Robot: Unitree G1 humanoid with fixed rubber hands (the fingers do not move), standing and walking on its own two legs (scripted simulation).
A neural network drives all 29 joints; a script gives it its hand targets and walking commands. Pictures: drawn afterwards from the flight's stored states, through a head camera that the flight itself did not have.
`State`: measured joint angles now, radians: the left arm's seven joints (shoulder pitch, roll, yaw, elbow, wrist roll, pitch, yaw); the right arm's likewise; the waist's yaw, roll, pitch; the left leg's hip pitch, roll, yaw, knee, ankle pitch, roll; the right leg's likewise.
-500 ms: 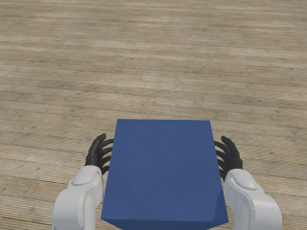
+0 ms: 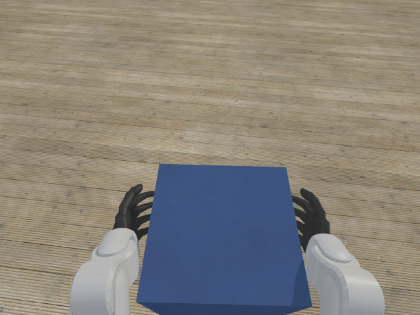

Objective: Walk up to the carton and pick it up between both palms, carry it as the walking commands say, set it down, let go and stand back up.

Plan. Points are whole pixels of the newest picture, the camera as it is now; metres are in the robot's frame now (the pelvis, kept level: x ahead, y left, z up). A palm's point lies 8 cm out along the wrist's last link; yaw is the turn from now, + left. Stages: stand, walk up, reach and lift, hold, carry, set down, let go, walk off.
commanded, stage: carry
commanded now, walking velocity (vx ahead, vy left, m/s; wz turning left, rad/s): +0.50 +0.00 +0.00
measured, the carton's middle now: (219, 249) +0.24 +0.00 +0.03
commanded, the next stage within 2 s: none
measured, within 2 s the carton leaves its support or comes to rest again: neither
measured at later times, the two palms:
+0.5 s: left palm (159, 108) +0.56 +0.14 +0.11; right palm (278, 112) +0.56 -0.16 +0.11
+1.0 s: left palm (169, 61) +0.84 +0.15 +0.11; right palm (260, 63) +0.84 -0.15 +0.11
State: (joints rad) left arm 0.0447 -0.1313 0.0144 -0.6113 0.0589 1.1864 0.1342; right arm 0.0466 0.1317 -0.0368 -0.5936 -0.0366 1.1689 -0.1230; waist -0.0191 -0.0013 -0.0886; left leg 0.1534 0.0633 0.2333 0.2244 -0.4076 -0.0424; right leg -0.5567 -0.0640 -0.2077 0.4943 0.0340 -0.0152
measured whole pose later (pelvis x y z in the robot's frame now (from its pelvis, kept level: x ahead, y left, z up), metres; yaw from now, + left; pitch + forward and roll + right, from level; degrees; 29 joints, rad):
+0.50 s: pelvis +0.33 +0.00 +0.01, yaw +0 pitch +4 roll +0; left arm 0.04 -0.13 0.02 -0.58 0.03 1.15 0.13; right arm 0.04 0.13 -0.04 -0.61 -0.05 1.18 -0.13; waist 0.01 0.02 -0.09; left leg -0.54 0.09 0.17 0.52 -0.04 -0.02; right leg 0.07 -0.02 -0.19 0.20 -0.33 0.00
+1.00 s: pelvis +0.60 +0.00 +0.01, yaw +1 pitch +4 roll -1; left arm 0.03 -0.13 0.03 -0.54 0.05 1.18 0.13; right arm 0.01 0.13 -0.05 -0.53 -0.04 1.19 -0.13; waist -0.01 0.03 -0.14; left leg -0.12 0.08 0.18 0.46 -0.39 -0.03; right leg -0.34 -0.04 -0.19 0.51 -0.22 -0.02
